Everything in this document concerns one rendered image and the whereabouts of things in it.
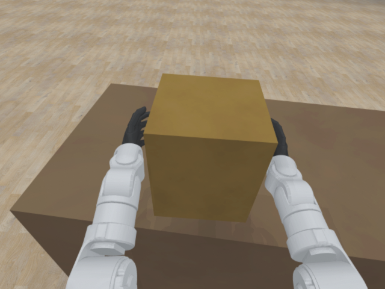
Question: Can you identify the left robot forearm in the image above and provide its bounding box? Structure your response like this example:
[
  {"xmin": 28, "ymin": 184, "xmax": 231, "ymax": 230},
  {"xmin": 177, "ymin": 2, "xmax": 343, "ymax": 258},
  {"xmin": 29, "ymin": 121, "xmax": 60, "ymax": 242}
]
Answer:
[{"xmin": 66, "ymin": 143, "xmax": 144, "ymax": 289}]

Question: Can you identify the robot left upper arm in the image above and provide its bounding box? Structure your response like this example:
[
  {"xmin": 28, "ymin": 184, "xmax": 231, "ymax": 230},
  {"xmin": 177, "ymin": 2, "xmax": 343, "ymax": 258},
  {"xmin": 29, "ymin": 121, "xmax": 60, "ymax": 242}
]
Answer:
[{"xmin": 67, "ymin": 256, "xmax": 137, "ymax": 289}]

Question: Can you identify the right robot forearm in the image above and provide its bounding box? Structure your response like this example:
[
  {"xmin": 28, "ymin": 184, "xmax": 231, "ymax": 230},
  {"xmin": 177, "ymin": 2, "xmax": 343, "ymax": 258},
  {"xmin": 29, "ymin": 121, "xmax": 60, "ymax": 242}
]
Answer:
[{"xmin": 265, "ymin": 155, "xmax": 368, "ymax": 289}]

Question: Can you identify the left robot hand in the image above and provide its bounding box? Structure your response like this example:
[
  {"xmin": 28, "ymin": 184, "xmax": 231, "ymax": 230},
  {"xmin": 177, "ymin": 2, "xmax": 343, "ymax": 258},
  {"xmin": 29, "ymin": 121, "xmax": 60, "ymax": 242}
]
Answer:
[{"xmin": 122, "ymin": 107, "xmax": 150, "ymax": 147}]

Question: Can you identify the right robot hand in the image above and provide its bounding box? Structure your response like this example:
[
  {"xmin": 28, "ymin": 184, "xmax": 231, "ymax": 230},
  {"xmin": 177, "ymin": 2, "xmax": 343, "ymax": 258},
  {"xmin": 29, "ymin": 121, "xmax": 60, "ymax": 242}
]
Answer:
[{"xmin": 271, "ymin": 118, "xmax": 289, "ymax": 156}]

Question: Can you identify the robot right upper arm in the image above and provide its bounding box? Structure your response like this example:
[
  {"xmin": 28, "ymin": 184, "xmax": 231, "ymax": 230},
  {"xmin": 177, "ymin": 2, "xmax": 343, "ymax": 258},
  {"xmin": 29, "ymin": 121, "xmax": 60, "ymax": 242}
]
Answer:
[{"xmin": 293, "ymin": 261, "xmax": 366, "ymax": 289}]

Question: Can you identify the carton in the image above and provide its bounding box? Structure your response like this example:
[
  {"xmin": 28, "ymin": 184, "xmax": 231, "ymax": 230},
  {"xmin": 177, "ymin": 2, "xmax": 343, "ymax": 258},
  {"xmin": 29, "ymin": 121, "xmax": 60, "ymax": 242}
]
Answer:
[{"xmin": 143, "ymin": 73, "xmax": 278, "ymax": 223}]

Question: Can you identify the pedestal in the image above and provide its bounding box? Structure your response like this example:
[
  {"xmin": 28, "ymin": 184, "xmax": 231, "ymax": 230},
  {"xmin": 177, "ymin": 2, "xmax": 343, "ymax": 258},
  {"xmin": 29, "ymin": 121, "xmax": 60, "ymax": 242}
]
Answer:
[{"xmin": 10, "ymin": 83, "xmax": 385, "ymax": 289}]

